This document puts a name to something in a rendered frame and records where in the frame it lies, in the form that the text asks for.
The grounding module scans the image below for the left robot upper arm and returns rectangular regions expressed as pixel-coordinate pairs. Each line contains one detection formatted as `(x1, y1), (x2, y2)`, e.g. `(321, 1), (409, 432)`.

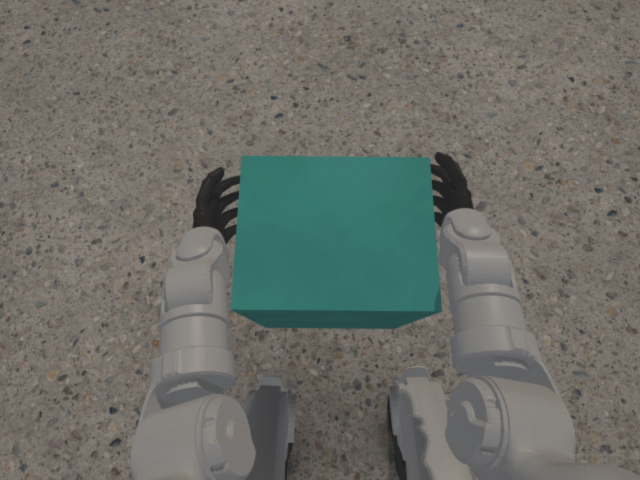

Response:
(131, 394), (256, 480)

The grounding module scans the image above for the left robot forearm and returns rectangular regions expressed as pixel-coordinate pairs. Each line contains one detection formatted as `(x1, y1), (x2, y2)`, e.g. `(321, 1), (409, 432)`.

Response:
(130, 226), (236, 480)

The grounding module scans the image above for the robot right thigh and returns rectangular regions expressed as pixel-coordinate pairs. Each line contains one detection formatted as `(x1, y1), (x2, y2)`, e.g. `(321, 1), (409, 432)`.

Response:
(389, 377), (473, 480)

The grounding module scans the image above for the left robot hand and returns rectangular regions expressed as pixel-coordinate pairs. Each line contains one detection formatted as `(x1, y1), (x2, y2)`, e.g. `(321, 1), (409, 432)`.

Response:
(192, 167), (240, 245)

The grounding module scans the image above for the carton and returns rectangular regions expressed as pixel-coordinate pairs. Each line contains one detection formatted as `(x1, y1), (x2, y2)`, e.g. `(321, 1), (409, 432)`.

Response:
(230, 156), (442, 329)

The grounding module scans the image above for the right robot forearm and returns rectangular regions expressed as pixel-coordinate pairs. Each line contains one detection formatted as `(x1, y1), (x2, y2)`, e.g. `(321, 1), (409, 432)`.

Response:
(438, 208), (575, 434)

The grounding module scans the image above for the right robot hand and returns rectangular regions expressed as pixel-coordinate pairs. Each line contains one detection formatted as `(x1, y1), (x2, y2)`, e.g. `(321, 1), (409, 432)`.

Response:
(430, 152), (474, 227)

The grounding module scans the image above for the right robot upper arm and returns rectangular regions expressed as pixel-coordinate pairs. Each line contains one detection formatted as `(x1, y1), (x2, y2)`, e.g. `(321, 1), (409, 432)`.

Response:
(445, 374), (640, 480)

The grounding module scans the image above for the robot right foot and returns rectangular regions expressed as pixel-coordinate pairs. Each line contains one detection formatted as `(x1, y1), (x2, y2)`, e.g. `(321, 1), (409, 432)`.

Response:
(387, 395), (407, 480)

